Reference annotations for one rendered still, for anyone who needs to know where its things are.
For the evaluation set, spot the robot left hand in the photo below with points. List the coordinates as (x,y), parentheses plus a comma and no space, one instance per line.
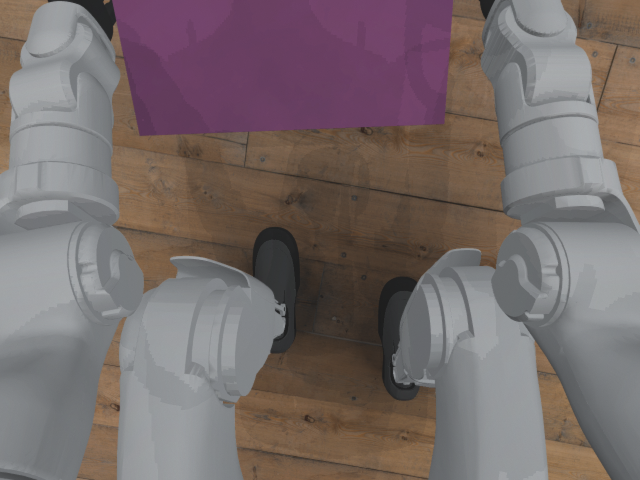
(103,14)

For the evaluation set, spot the robot right upper arm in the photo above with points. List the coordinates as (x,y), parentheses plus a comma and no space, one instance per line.
(576,288)

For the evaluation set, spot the carton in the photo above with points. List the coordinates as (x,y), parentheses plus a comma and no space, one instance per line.
(219,66)

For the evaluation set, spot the robot left foot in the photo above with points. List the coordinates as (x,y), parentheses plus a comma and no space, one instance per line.
(276,264)

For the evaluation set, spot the robot left upper arm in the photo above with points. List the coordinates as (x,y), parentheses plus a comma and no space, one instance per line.
(63,291)

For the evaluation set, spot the right robot forearm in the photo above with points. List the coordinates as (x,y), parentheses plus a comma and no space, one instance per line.
(547,118)

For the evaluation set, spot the left robot forearm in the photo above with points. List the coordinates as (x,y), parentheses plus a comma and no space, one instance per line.
(61,124)

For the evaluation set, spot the robot left shin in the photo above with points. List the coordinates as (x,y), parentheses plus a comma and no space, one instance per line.
(261,296)

